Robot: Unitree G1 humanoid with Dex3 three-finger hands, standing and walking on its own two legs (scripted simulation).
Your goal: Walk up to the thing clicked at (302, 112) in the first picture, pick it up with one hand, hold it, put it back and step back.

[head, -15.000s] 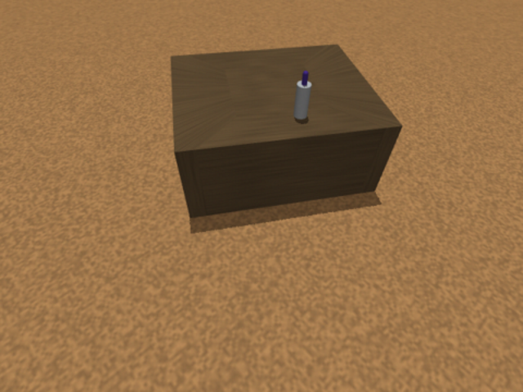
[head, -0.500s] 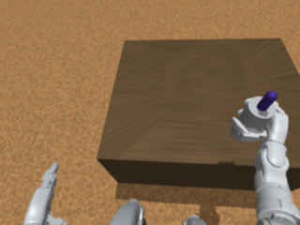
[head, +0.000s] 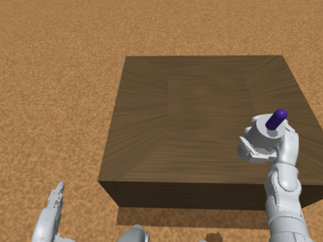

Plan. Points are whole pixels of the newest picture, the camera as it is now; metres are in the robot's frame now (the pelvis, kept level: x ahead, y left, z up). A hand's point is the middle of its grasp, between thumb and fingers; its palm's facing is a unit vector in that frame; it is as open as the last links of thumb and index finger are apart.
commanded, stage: lift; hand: right
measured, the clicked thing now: (262, 135) +0.37 -0.20 +0.07
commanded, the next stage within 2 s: hold in 0.20 s
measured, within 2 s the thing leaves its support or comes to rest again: neither
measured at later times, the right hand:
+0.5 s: hand (259, 137) +0.37 -0.19 +0.06, palm faces +0.22 +0.98 +0.03, open 8.3 cm
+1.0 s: hand (257, 136) +0.36 -0.18 +0.08, palm faces +0.21 +0.98 +0.03, open 8.3 cm
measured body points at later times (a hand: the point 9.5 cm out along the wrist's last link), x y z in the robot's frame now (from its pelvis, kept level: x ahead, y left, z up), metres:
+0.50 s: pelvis +0.01 -0.01 +0.01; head +0.05 -0.02 +0.46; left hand +0.16 +0.26 -0.01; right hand +0.35 -0.24 +0.06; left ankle +0.05 +0.13 -0.68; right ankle -0.01 -0.12 -0.68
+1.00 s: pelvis +0.01 +0.00 +0.02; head +0.04 -0.01 +0.47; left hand +0.16 +0.26 -0.02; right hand +0.34 -0.23 +0.08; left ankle +0.05 +0.13 -0.68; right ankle -0.01 -0.12 -0.68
